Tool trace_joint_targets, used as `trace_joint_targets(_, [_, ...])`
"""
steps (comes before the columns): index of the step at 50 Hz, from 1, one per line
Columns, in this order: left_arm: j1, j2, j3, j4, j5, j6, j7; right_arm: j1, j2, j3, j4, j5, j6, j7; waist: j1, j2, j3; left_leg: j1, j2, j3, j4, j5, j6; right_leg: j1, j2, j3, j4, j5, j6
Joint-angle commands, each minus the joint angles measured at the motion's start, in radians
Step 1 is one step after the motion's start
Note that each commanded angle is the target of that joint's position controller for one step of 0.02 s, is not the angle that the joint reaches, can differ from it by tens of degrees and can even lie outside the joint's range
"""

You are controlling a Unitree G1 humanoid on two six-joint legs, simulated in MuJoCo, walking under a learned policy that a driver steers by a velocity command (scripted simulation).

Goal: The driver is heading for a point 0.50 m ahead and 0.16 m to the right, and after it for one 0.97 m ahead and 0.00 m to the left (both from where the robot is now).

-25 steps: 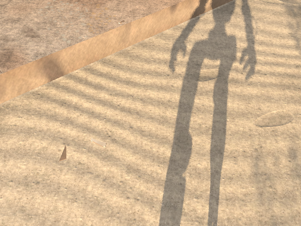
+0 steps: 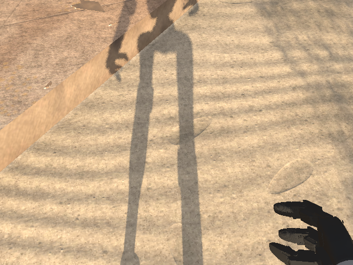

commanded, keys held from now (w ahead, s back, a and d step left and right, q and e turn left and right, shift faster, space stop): w+e+shift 0.42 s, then w+q+shift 0.48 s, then shift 0.10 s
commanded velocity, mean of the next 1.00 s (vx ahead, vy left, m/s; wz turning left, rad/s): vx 0.98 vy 0.00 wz -0.28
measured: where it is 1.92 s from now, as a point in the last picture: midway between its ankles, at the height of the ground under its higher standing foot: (267, 125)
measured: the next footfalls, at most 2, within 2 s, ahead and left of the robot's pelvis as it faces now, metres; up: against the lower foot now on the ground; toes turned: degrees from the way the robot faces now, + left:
left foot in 0.08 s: +0.29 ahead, +0.20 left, +0.00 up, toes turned -9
right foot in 0.54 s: +0.61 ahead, -0.13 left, +0.00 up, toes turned -32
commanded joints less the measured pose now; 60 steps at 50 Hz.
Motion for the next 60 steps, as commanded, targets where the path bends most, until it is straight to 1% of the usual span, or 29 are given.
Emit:
trace_joint_targets(1, [-0.04,0.196,0.056,-0.072,-0.002,-0.015,0.001,0.002,-0.119,-0.041,-0.044,0.011,-0.01,-0.01,-0.049,-0.044,-0.004,0.358,-0.118,0.106,-0.158,0.053,0.02,-0.2,-0.173,0.196,-0.041,0.596,-0.061])
trace_joint_targets(2, [-0.05,0.215,0.061,-0.076,0.003,-0.015,0.003,0.082,-0.16,-0.059,-0.021,0.011,-0.015,-0.019,-0.088,-0.05,-0.065,0.448,-0.148,0.101,-0.167,-0.021,0.029,-0.148,-0.174,0.2,0.07,0.736,-0.036])
trace_joint_targets(4, [-0.159,0.232,0.063,-0.106,0.012,-0.024,-0.002,0.472,-0.265,-0.113,0.07,0.004,-0.026,-0.049,-0.321,-0.03,-0.262,0.872,-0.089,0.069,-0.112,-0.196,0.054,-0.296,-0.123,0.15,0.532,0.721,0.012])
trace_joint_targets(5, [-0.206,0.056,0.015,-0.155,0.023,-0.036,0.005,0.687,-0.33,-0.135,0.116,-0.028,-0.03,-0.065,-0.367,0.185,-0.367,1.079,0.166,-0.202,-0.147,-0.572,0.048,-0.499,-0.062,0.076,0.894,0.025,0.003])
trace_joint_targets(6, [-0.064,-0.003,-0.015,-0.23,-0.04,-0.032,0.002,0.523,-0.401,-0.149,0.088,-0.05,-0.025,-0.054,-0.184,0.527,-0.44,1.119,0.376,-0.851,-0.455,-0.8,0.149,-0.753,-0.021,-0.021,1.093,-0.137,0.029])
trace_joint_targets(7, [-0.119,0.082,-0.013,-0.182,-0.004,-0.005,0.014,0.367,-0.277,-0.14,0.049,-0.045,-0.015,-0.044,-0.181,0.268,-0.265,0.964,0.32,-0.76,-0.477,-0.98,0.178,-0.837,-0.128,-0.057,1.139,-0.008,0.022])
trace_joint_targets(9, [-0.225,0.107,-0.004,-0.189,0.024,0.017,-0.013,0.329,-0.164,-0.113,0.077,-0.036,-0.008,-0.035,-0.178,0.059,-0.098,0.748,0.22,-0.372,-0.44,-0.596,0.157,-0.799,-0.205,-0.102,1.041,0.099,0.042])
trace_joint_targets(12, [-0.315,0.034,-0.027,-0.251,0.038,0.053,-0.054,0.446,-0.098,-0.095,0.193,-0.009,-0.031,-0.025,-0.157,0.095,-0.017,0.66,0.146,-0.083,-0.457,-0.276,0.11,-0.82,-0.269,-0.105,1.01,0.126,0.049])
trace_joint_targets(17, [-0.457,0.042,-0.05,-0.348,0.03,0.072,-0.07,0.422,-0.125,-0.097,0.229,-0.002,-0.069,-0.012,-0.107,0.078,0.065,0.575,0.117,0.214,-0.546,0.067,0.09,-0.824,-0.278,-0.169,0.827,0.313,0.055])
trace_joint_targets(21, [-0.592,0.028,-0.069,-0.374,0.03,0.068,-0.093,0.509,-0.174,-0.104,0.274,-0.006,-0.064,-0.026,-0.135,0.036,0.141,0.639,0.073,0.388,-0.558,0.451,0.046,-0.703,-0.213,-0.345,0.509,0.349,-0.002])
trace_joint_targets(23, [-0.564,0.021,-0.076,-0.348,0.041,0.057,-0.084,0.586,-0.207,-0.103,0.3,-0.006,-0.053,-0.041,-0.117,0.083,0.092,0.676,0.1,0.383,-0.479,0.913,0.057,-0.521,-0.12,-0.378,0.433,0.309,-0.035])
trace_joint_targets(26, [-0.125,0.139,-0.023,-0.193,0.048,0.045,-0.036,0.504,-0.302,-0.113,0.285,-0.001,-0.019,-0.052,0.117,0.145,-0.102,0.608,0.153,0.34,0.056,1.063,0.132,-0.021,-0.071,-0.25,0.276,0.172,-0.094])
trace_joint_targets(27, [-0.017,0.204,0.01,-0.149,0.054,0.046,-0.013,0.483,-0.267,-0.11,0.273,0.0,-0.012,-0.044,0.147,0.088,-0.172,0.415,0.069,0.337,0.433,0.533,0.141,0.222,-0.168,-0.119,0.223,0.102,-0.113])
trace_joint_targets(28, [-0.089,0.293,0.026,-0.18,0.07,0.044,0.004,0.617,-0.101,-0.077,0.214,0.028,-0.016,-0.024,-0.037,-0.206,-0.337,0.07,-0.087,0.246,0.864,-0.518,0.114,0.5,-0.527,0.344,0.221,0.134,-0.168])
trace_joint_targets(29, [-0.038,0.267,0.03,-0.196,0.056,0.046,0.014,0.513,-0.189,-0.092,0.177,0.053,-0.026,-0.03,0.047,-0.053,-0.435,-0.04,-0.131,0.04,0.958,-0.418,0.14,0.475,-0.578,0.512,0.043,0.039,-0.199])
trace_joint_targets(31, [-0.12,0.157,0.009,-0.133,0.046,0.014,0.024,0.428,-0.161,-0.089,0.175,0.049,-0.026,-0.021,-0.051,0.04,-0.059,-0.081,-0.039,0.055,0.795,-0.281,0.14,0.098,-0.508,0.275,-0.088,0.065,-0.136])
trace_joint_targets(34, [-0.185,0.057,-0.02,-0.108,0.033,-0.034,0.024,0.512,-0.099,-0.084,0.248,0.011,0.037,0.009,-0.168,0.031,0.04,0.082,0.017,0.025,0.656,-0.245,0.116,-0.186,-0.42,0.025,-0.195,0.121,-0.055])
trace_joint_targets(37, [-0.16,0.04,-0.024,-0.069,0.016,-0.07,0.006,0.365,-0.079,-0.087,0.212,0.015,0.058,0.027,-0.161,-0.005,0.116,0.0,0.029,0.057,0.522,-0.127,0.117,-0.222,-0.352,-0.185,-0.268,0.312,0.02])
trace_joint_targets(39, [-0.152,0.043,-0.027,-0.059,0.015,-0.081,0.0,0.284,-0.048,-0.077,0.175,0.024,0.052,0.035,-0.156,-0.062,0.124,-0.002,0.01,0.112,0.386,0.014,0.133,-0.222,-0.302,-0.32,-0.274,0.506,0.068])
trace_joint_targets(43, [-0.103,0.068,-0.034,-0.033,0.004,-0.088,0.023,0.15,-0.063,-0.067,0.135,0.02,0.032,0.057,-0.136,-0.004,0.124,0.1,-0.078,0.27,0.083,0.188,0.184,-0.101,-0.3,-0.445,-0.271,0.91,0.119])
trace_joint_targets(46, [-0.095,0.158,-0.019,-0.043,0.008,-0.065,0.063,0.273,-0.112,-0.076,0.17,0.001,0.031,0.061,-0.208,-0.079,0.03,0.273,-0.202,0.332,0.0,0.109,0.221,0.046,-0.358,-0.454,-0.001,1.489,0.155])
trace_joint_targets(48, [-0.167,0.189,-0.01,-0.062,0.023,-0.03,0.073,0.65,-0.19,-0.116,0.289,-0.02,0.026,0.037,-0.381,-0.08,-0.13,0.666,-0.242,0.239,-0.055,0.082,0.265,-0.054,-0.368,-0.406,0.481,1.417,0.141])
trace_joint_targets(49, [-0.202,0.164,-0.01,-0.053,0.013,-0.023,0.056,0.729,-0.22,-0.135,0.317,-0.014,0.022,0.015,-0.42,0.029,-0.132,0.776,-0.165,0.133,-0.189,0.184,0.313,-0.17,-0.225,-0.431,0.915,0.749,0.142])
trace_joint_targets(50, [-0.047,0.006,-0.051,-0.111,0.006,-0.038,0.044,0.623,-0.34,-0.16,0.3,-0.031,0.025,0.005,-0.2,0.32,-0.209,1.091,0.11,-0.197,0.018,0.946,0.42,-0.592,-0.095,-0.312,1.337,-0.25,0.175])
trace_joint_targets(51, [-0.022,0.041,-0.06,-0.129,-0.02,-0.044,0.048,0.615,-0.347,-0.172,0.258,-0.004,0.021,0.002,-0.238,0.137,-0.474,1.2,0.224,-0.418,-0.093,0.886,0.534,-0.688,-0.104,-0.101,1.417,-0.165,0.149])
trace_joint_targets(52, [-0.087,0.128,-0.047,-0.137,-0.051,-0.066,0.022,0.5,-0.222,-0.138,0.187,0.02,0.002,0.014,-0.245,0.049,-0.423,1.056,0.193,-0.461,-0.25,0.445,0.507,-0.66,-0.145,-0.021,1.332,-0.163,0.137])
trace_joint_targets(53, [-0.163,0.131,-0.035,-0.166,-0.06,-0.062,0.023,0.354,-0.197,-0.127,0.173,0.048,-0.008,0.021,-0.163,-0.064,-0.176,0.777,0.159,-0.39,-0.355,0.206,0.452,-0.687,-0.194,-0.077,1.204,-0.091,0.139])
trace_joint_targets(55, [-0.169,0.123,-0.025,-0.152,-0.038,-0.024,0.037,0.254,-0.165,-0.109,0.154,0.036,-0.027,0.018,-0.096,-0.101,-0.016,0.435,0.118,-0.254,-0.411,0.324,0.4,-0.56,-0.263,-0.094,1.081,-0.036,0.165])
trace_joint_targets(60, [-0.216,0.026,-0.042,-0.177,0.001,0.01,0.06,0.268,-0.176,-0.111,0.188,0.028,-0.036,-0.01,-0.095,0.017,-0.062,0.368,-0.054,0.046,-0.386,0.672,0.309,-0.479,-0.253,-0.164,0.612,0.161,0.217])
